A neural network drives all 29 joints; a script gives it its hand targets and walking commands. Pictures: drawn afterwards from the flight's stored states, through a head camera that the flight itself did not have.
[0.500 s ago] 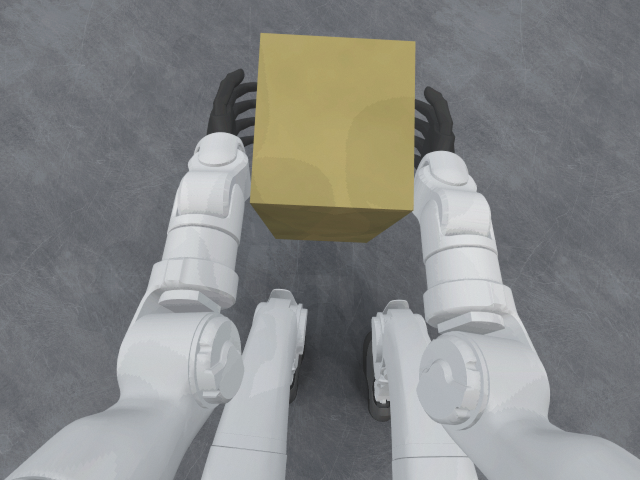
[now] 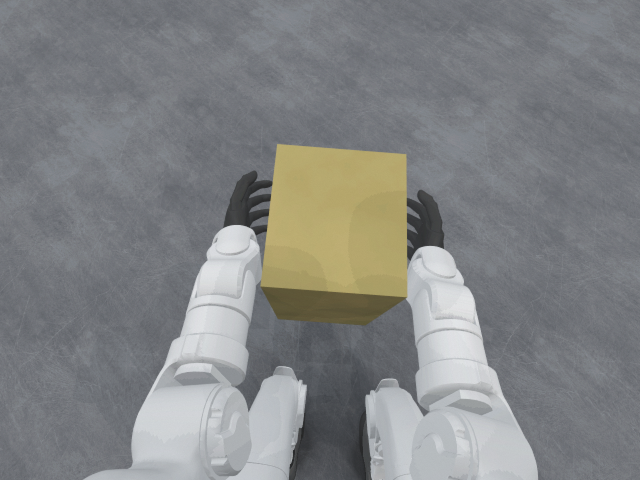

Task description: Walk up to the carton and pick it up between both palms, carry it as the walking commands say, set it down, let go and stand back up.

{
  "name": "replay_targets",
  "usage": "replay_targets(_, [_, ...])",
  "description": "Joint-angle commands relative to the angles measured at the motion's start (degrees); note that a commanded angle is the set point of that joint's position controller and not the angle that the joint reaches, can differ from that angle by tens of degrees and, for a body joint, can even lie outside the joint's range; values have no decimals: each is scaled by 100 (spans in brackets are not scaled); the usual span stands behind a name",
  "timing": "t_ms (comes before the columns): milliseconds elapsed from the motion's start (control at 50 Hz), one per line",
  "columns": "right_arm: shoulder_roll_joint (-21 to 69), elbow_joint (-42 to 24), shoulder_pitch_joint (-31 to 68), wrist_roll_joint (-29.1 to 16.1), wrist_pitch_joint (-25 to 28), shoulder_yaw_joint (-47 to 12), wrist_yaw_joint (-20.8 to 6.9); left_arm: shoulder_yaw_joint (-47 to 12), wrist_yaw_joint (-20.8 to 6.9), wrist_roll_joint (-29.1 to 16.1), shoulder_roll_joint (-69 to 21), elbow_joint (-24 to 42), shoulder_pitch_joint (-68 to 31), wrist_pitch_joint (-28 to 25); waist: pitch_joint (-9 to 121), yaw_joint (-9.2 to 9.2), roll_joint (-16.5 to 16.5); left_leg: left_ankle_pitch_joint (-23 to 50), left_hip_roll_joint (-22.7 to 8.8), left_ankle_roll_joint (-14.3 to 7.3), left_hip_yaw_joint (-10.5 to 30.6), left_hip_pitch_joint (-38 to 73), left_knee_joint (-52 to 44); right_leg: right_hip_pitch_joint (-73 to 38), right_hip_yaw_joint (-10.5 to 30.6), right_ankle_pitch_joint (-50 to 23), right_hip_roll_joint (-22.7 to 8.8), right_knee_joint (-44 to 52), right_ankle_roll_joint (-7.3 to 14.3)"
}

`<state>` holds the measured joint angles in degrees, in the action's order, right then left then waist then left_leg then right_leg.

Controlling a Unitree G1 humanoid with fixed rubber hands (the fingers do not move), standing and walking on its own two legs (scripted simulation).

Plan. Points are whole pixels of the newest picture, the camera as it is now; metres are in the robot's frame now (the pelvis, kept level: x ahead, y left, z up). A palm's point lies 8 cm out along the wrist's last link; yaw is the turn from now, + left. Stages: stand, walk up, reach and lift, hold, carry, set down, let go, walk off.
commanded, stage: reach and lift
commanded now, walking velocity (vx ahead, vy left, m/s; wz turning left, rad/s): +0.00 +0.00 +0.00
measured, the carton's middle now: (329, 252) +0.41 +0.02 -0.09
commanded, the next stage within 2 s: none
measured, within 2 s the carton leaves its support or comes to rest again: neither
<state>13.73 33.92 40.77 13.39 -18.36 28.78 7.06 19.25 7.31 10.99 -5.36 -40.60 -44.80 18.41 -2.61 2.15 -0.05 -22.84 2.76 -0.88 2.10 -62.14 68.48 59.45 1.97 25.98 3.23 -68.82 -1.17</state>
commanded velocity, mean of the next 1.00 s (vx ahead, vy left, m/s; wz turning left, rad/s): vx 0.00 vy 0.00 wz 0.00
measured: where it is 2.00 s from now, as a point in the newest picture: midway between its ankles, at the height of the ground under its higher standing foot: (330, 463)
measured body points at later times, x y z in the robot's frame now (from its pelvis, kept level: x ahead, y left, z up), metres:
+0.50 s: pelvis +0.02 +0.00 +0.06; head +0.10 +0.00 +0.50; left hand +0.40 +0.13 +0.05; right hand +0.39 -0.11 +0.04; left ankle +0.09 +0.10 -0.63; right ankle +0.07 -0.12 -0.63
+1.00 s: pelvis +0.02 +0.00 +0.09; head +0.03 +0.00 +0.54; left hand +0.38 +0.13 +0.12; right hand +0.38 -0.11 +0.11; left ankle +0.09 +0.10 -0.63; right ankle +0.07 -0.12 -0.63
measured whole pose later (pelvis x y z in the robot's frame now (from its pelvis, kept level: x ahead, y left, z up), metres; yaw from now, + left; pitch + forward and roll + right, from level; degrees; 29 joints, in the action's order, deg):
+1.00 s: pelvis +0.02 +0.00 +0.09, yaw -1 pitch -2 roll -1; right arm 14.2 32.4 30.7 13.4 -28.2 24.3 6.5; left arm 16.7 8.2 11.0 -8.1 -35.3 -32.7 28.6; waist -2.6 2.2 -0.1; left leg -13.8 1.5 -0.6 2.2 -22.9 38.3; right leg 20.5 3.6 15.7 3.2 -37.9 -0.2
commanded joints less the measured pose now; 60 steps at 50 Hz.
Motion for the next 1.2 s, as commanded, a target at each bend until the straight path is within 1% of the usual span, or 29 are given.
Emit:
replay_targets(0, [5624,69,3006,-481,112,-4093,-1144,-3604,-1260,-702,-7000,461,-2840,-79,5423,-287,160,2001,505,257,737,4415,-1425,-1889,298,-1464,628,1329,126])
replay_targets(20, [5593,92,2917,-457,103,-4084,-1147,-3533,-1264,-670,-6976,363,-2684,-71,5280,-288,122,2067,485,255,749,4415,-1475,-1912,308,-1482,618,1398,128])
replay_targets(40, [5580,4,2926,-481,104,-4131,-1146,-3498,-1276,-647,-6965,377,-2615,-66,5209,-260,138,2115,502,241,701,4405,-1531,-2057,342,-1531,595,1501,138])
replay_targets(100, [5642,38,2639,-488,92,-4156,-1169,-3517,-1294,-610,-6914,493,-2436,-89,4987,-283,113,2388,472,231,692,4610,-1695,-2259,371,-1720,574,1717,137])
replay_targets(120, [5660,-19,2598,-518,90,-4220,-1172,-3519,-1290,-588,-6908,508,-2331,-90,4972,-225,118,2503,469,226,678,4693,-1756,-2385,399,-1790,564,1785,140])
replay_targets(140, [5633,-36,2578,-526,91,-4237,-1186,-3509,-1294,-583,-6913,491,-2275,-88,4842,-234,105,2575,452,231,694,4741,-1815,-2387,406,-1811,558,1858,142])
replay_targets(160, [5600,58,2492,-463,79,-4161,-1187,-3429,-1305,-518,-6845,431,-2236,-80,4618,-243,104,2452,453,231,675,4666,-1876,-2401,414,-1736,541,1937,150])
replay_targets(200, [5650,40,2370,-444,73,-4185,-1198,-3491,-1315,-516,-6860,498,-2185,-89,4534,-293,80,2525,435,232,674,4783,-2016,-2583,418,-1820,530,2091,151])
replay_targets(220, [5671,28,2325,-475,77,-4217,-1210,-3553,-1324,-546,-6863,591,-2215,-106,4553,-284,132,2581,436,237,667,4847,-2056,-2669,429,-1877,521,2130,159])
replay_targets(280, [5693,38,2303,-414,42,-4211,-1215,-3482,-1348,-490,-6788,497,-2135,-65,4326,-303,50,2423,411,227,641,4889,-2232,-2896,437,-1828,487,2328,164])
replay_targets(300, [5758,54,2281,-432,26,-4260,-1219,-3554,-1361,-528,-6831,618,-2222,-71,4351,-329,47,2391,401,228,630,4941,-2290,-3037,460,-1851,478,2409,172])
replay_targets(320, [5756,41,2334,-442,9,-4277,-1229,-3522,-1364,-503,-6789,561,-2197,-47,4254,-291,42,2332,392,219,611,4951,-2357,-3092,466,-1815,466,2458,170])
replay_targets(400, [5821,135,2290,-459,-110,-4272,-1273,-3543,-1384,-509,-6776,613,-2208,66,4056,-285,54,2061,358,224,602,5162,-2627,-3358,489,-1643,429,2714,195])
replay_targets(500, [5822,353,2204,-368,-297,-4010,-1315,-3462,-1398,-525,-6837,517,-2223,262,3617,-346,132,1688,299,254,587,5330,-2961,-3574,522,-1389,371,3062,256])
replay_targets(520, [5808,446,2116,-302,-346,-3918,-1319,-3384,-1403,-510,-6823,456,-2172,302,3477,-372,61,1629,283,247,596,5313,-3024,-3566,519,-1337,358,3137,260])
replay_targets(560, [5794,556,2042,-272,-423,-3818,-1344,-3324,-1405,-492,-6794,434,-2134,366,3292,-355,85,1618,260,251,570,5356,-3128,-3596,520,-1296,342,3256,275])
replay_targets(580, [5815,526,1994,-282,-455,-3834,-1350,-3360,-1411,-539,-6872,463,-2119,402,3322,-373,89,1655,252,268,566,5451,-3176,-3688,515,-1341,336,3318,289])
replay_targets(600, [5856,543,2006,-304,-490,-3828,-1364,-3324,-1406,-515,-6839,446,-2095,430,3251,-327,72,1660,237,252,569,5507,-3226,-3679,518,-1340,332,3360,280])
replay_targets(660, [5828,495,1951,-310,-594,-3818,-1392,-3358,-1414,-576,-6912,492,-2042,550,3222,-347,120,1771,225,280,536,5672,-3359,-3848,518,-1423,309,3536,304])
replay_targets(700, [5888,422,1949,-367,-654,-3879,-1410,-3458,-1418,-673,-6959,664,-2133,600,3238,-370,140,1785,216,291,516,5749,-3419,-4018,526,-1487,285,3611,316])
replay_targets(720, [5911,374,1981,-400,-683,-3907,-1417,-3441,-1422,-681,-6942,655,-2102,633,3201,-340,94,1842,212,275,506,5790,-3446,-4042,513,-1510,278,3661,306])
replay_targets(740, [5954,247,1989,-467,-711,-4028,-1431,-3550,-1429,-758,-6996,842,-2147,642,3331,-347,94,1988,203,289,511,5920,-3465,-4148,511,-1642,285,3686,304])
replay_targets(780, [5964,172,2019,-530,-787,-4071,-1440,-3558,-1434,-801,-7018,859,-2126,730,3278,-323,88,1965,194,285,483,5964,-3519,-4210,511,-1607,261,3763,300])
replay_targets(840, [6028,-35,2040,-650,-898,-4213,-1456,-3744,-1449,-962,-7106,1129,-2207,844,3393,-359,105,1989,170,296,481,6158,-3587,-4376,509,-1691,243,3844,304])
replay_targets(920, [6032,-68,2034,-660,-1114,-4167,-1442,-3730,-1471,-1034,-7144,1175,-2251,1076,3180,-389,141,1699,145,285,443,6152,-3695,-4399,503,-1443,176,4006,317])
replay_targets(1020, [6090,-363,2157,-829,-1379,-4289,-1433,-3821,-1475,-1186,-7255,1358,-2290,1360,3195,-356,211,1750,101,281,404,6344,-3841,-4567,484,-1495,127,4171,319])
replay_targets(1040, [6072,-458,2159,-849,-1435,-4323,-1426,-3854,-1476,-1234,-7279,1399,-2271,1417,3174,-378,198,1782,88,287,387,6405,-3863,-4597,488,-1537,118,4208,325])
replay_targets(1080, [6071,-423,2069,-869,-1560,-4258,-1427,-3855,-1470,-1261,-7275,1437,-2261,1530,3102,-399,224,1822,74,287,374,6463,-3929,-4594,476,-1545,108,4285,322])
replay_targets(1180, [5924,-69,1864,-714,-1778,-3842,-1432,-3541,-1447,-1210,-7166,1264,-2224,1729,2570,-480,200,1415,16,265,324,6379,-4091,-4488,459,-1229,54,4449,359])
